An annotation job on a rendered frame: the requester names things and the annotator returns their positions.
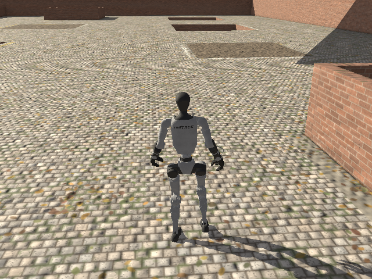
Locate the right robot hand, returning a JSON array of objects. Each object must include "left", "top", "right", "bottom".
[{"left": 211, "top": 158, "right": 224, "bottom": 171}]

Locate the robot right upper arm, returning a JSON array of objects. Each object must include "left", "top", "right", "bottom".
[{"left": 196, "top": 117, "right": 214, "bottom": 149}]

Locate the robot left upper arm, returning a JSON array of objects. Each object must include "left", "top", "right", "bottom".
[{"left": 156, "top": 117, "right": 172, "bottom": 149}]

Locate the robot right thigh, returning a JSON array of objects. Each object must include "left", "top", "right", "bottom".
[{"left": 194, "top": 161, "right": 206, "bottom": 197}]

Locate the robot right foot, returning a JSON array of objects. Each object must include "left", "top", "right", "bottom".
[{"left": 200, "top": 219, "right": 209, "bottom": 233}]

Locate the left robot forearm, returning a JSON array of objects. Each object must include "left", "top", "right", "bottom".
[{"left": 151, "top": 141, "right": 161, "bottom": 159}]

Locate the right robot forearm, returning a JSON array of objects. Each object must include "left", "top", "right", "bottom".
[{"left": 209, "top": 139, "right": 222, "bottom": 161}]

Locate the left robot hand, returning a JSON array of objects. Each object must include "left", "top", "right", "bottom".
[{"left": 150, "top": 156, "right": 163, "bottom": 167}]

